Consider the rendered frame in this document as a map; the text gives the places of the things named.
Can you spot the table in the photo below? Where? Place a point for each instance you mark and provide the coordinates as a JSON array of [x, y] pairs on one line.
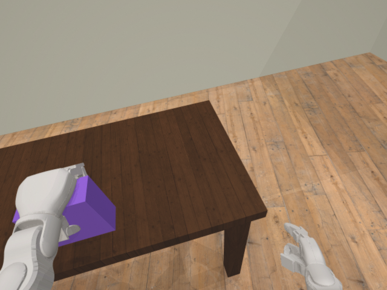
[[173, 176]]

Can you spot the robot right hand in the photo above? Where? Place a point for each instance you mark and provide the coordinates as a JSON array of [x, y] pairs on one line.
[[295, 258]]

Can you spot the robot left hand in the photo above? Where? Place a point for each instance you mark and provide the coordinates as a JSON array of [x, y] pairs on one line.
[[49, 192]]

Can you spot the robot right forearm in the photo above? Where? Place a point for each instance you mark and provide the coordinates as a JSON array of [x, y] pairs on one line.
[[320, 277]]

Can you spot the sponge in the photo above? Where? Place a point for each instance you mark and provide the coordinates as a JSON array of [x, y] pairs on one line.
[[90, 209]]

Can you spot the robot left forearm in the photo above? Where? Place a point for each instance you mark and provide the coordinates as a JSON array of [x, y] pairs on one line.
[[29, 253]]

